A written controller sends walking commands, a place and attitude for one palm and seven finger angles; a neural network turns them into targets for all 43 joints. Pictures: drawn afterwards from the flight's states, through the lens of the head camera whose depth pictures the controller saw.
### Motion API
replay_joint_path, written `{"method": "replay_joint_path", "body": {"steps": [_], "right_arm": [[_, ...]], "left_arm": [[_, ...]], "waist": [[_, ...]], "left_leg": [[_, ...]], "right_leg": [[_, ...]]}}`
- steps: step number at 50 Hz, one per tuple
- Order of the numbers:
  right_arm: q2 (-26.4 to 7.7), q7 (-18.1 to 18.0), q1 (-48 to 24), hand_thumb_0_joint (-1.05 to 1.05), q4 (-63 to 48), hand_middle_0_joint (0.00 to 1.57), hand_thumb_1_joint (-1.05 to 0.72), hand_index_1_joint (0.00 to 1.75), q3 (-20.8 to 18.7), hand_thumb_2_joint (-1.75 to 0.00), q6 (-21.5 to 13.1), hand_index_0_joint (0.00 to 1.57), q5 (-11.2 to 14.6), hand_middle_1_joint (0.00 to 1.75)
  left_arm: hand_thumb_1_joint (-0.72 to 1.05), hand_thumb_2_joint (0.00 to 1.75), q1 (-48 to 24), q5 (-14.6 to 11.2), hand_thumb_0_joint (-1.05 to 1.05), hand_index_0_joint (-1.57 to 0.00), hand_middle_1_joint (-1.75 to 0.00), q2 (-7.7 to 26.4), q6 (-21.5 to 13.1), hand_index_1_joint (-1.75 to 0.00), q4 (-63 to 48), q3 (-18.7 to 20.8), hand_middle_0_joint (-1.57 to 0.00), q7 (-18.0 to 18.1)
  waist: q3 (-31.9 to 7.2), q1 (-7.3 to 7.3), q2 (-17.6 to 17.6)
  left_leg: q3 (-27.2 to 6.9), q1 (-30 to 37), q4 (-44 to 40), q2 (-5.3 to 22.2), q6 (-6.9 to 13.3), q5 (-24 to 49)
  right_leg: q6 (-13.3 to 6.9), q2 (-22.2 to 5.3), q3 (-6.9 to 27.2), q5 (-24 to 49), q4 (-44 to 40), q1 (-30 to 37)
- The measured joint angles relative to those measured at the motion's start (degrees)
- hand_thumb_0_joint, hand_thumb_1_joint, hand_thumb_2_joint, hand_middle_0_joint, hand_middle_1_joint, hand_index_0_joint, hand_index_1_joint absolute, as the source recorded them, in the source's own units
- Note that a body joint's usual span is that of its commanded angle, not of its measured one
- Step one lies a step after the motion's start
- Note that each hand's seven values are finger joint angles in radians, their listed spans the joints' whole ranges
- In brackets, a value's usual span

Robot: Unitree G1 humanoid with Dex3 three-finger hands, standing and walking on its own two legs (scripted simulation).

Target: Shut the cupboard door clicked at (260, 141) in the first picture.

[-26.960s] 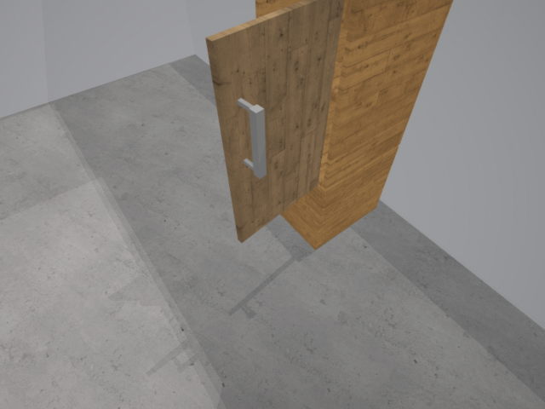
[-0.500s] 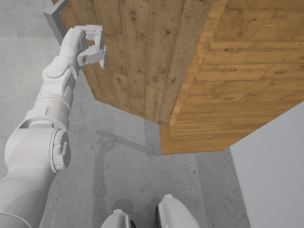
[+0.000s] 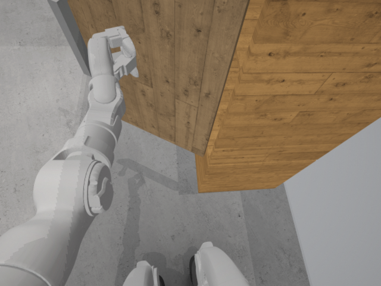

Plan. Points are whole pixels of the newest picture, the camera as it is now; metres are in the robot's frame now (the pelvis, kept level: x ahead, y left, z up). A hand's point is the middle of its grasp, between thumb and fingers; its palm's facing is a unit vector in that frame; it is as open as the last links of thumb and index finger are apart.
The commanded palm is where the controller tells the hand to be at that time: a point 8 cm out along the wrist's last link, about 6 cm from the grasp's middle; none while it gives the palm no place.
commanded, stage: pull the fist back off the door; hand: left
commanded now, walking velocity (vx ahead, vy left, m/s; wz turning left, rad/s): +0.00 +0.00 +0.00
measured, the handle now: (82, 34) +0.62 +0.13 +0.11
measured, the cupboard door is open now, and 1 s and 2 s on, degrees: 60 60 60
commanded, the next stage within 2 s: draw the hand back to the body in 0.56 s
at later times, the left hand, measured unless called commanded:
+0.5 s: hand (130, 87) +0.47 +0.04 +0.11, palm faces +0.01 -1.00 -0.02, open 3.1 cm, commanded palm +0.44 +0.09 +0.11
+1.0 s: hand (91, 112) +0.40 +0.10 +0.14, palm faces +0.05 -1.00 -0.02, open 3.1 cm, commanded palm +0.36 +0.15 +0.15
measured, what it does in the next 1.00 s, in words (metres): stands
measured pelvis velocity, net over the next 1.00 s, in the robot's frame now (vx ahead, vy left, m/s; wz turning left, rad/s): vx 0.01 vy -0.01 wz -0.02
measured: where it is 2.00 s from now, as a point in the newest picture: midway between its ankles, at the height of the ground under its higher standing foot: outside the picture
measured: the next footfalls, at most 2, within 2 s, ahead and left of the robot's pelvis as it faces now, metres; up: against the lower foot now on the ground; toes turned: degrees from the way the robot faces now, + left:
none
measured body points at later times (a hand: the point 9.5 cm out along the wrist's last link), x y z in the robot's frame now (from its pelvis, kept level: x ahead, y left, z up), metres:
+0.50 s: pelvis +0.01 -0.01 +0.03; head +0.10 -0.02 +0.47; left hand +0.47 +0.09 +0.11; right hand +0.04 -0.27 -0.10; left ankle -0.01 +0.10 -0.67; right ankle +0.03 -0.09 -0.67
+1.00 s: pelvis +0.01 -0.01 +0.05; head +0.05 -0.03 +0.49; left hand +0.40 +0.15 +0.14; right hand +0.09 -0.25 -0.08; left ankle -0.01 +0.10 -0.67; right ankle +0.03 -0.09 -0.67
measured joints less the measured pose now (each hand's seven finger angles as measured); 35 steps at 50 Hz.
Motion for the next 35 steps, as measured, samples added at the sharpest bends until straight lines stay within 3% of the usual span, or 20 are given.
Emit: {"method": "replay_joint_path", "body": {"steps": [6, 11, 17, 22, 26, 30, 35], "right_arm": [[0.5, -1.0, 1.5, 0.00, -0.4, 0.20, -0.91, 0.30, 0.6, -0.90, 0.8, 0.20, 1.3, 0.30], [0.2, -1.0, 3.1, 0.00, 0.0, 0.20, -0.91, 0.30, 0.0, -0.90, 1.1, 0.20, 1.9, 0.30], [-0.7, -1.7, 2.0, 0.01, 0.1, 0.20, -0.91, 0.30, -0.9, -0.90, 1.7, 0.20, 2.6, 0.30], [-1.1, -2.2, -0.2, 0.01, -0.4, 0.20, -0.91, 0.30, -2.0, -0.90, 0.8, 0.20, 2.7, 0.30], [-1.1, -2.4, -2.0, 0.01, -0.8, 0.20, -0.91, 0.30, -2.3, -0.90, 1.0, 0.20, 3.1, 0.30], [-0.4, -3.1, -4.5, 0.01, -1.1, 0.20, -0.91, 0.30, -1.5, -0.90, 1.1, 0.20, 3.3, 0.30], [0.8, -3.5, -6.5, 0.01, -1.0, 0.20, -0.91, 0.30, -0.8, -0.90, 0.1, 0.20, 3.1, 0.30]], "left_arm": [[0.89, 0.90, 3.3, -4.2, 0.01, -1.30, -1.50, 0.4, 0.3, -1.50, -1.0, 2.0, -1.30, -2.4], [0.90, 0.90, 8.3, -5.6, 0.01, -1.30, -1.50, -1.3, -2.2, -1.50, -5.0, -0.3, -1.30, -4.0], [0.90, 0.90, 13.7, -7.2, 0.01, -1.30, -1.50, -4.4, -1.6, -1.50, -7.7, -2.6, -1.30, -4.4], [0.90, 0.90, 19.7, -7.2, 0.01, -1.30, -1.50, -7.1, -3.9, -1.50, -14.9, -5.5, -1.30, -3.7], [0.90, 0.90, 23.7, -7.0, 0.01, -1.30, -1.50, -9.2, -3.0, -1.50, -18.8, -8.9, -1.30, -3.2], [0.90, 0.90, 24.6, -7.3, 0.01, -1.30, -1.50, -10.4, -0.9, -1.50, -19.1, -9.8, -1.30, -2.0], [0.90, 0.90, 22.8, -6.9, 0.01, -1.30, -1.50, -10.3, -2.0, -1.50, -18.1, -10.3, -1.30, -1.3]], "waist": [[1.0, 0.93, 0.3], [0.6, 2.87, 0.1], [1.0, 4.24, -0.4], [0.8, 5.43, -0.8], [0.5, 6.77, -0.7], [1.0, 7.23, -0.8], [1.0, 7.34, -1.1]], "left_leg": [[1.1, 4.4, -3.8, 0.4, -0.2, 1.4], [1.3, 7.7, -6.2, 0.5, -0.5, 2.0], [0.7, 10.9, -8.0, 0.3, -0.6, 2.5], [0.8, 12.5, -8.4, 0.1, -0.6, 2.4], [0.9, 14.4, -9.0, -0.1, -0.5, 2.2], [0.7, 16.1, -9.7, -0.4, -0.4, 2.5], [0.4, 15.7, -9.2, -0.7, -0.4, 2.6]], "right_leg": [[-0.2, 0.6, 1.2, 1.4, -3.0, 3.6], [-0.5, 0.8, 1.5, 1.8, -4.9, 6.7], [-0.6, 0.7, 1.0, 2.0, -6.7, 10.1], [-0.6, 0.5, 1.2, 1.7, -6.7, 11.5], [-0.4, 0.3, 1.4, 1.3, -6.9, 13.3], [-0.2, 0.0, 1.2, 1.4, -7.4, 14.9], [-0.3, -0.3, 0.9, 1.3, -6.8, 14.7]]}}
